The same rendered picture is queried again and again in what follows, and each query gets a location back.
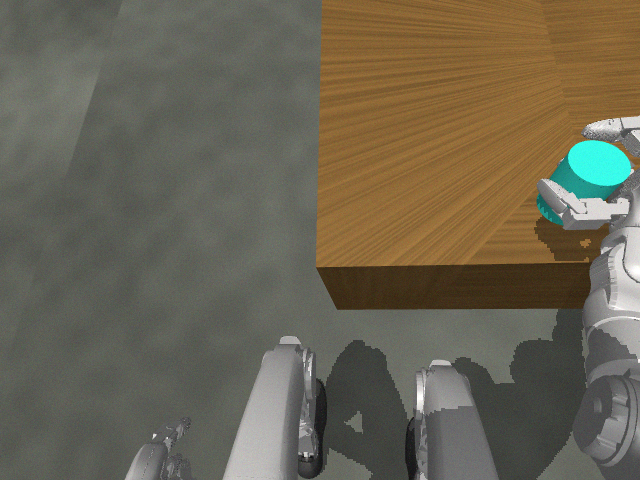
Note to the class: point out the can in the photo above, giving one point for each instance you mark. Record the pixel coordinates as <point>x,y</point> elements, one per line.
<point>591,169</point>

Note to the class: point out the left robot hand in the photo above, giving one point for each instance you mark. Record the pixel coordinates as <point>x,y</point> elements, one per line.
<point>152,461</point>

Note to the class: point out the left robot foot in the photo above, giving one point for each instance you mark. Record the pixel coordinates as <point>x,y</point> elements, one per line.
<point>310,467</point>

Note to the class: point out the right robot arm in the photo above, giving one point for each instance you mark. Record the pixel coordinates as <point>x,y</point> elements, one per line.
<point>607,425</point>

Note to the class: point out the right robot hand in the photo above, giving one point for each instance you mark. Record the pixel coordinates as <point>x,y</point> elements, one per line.
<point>623,207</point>

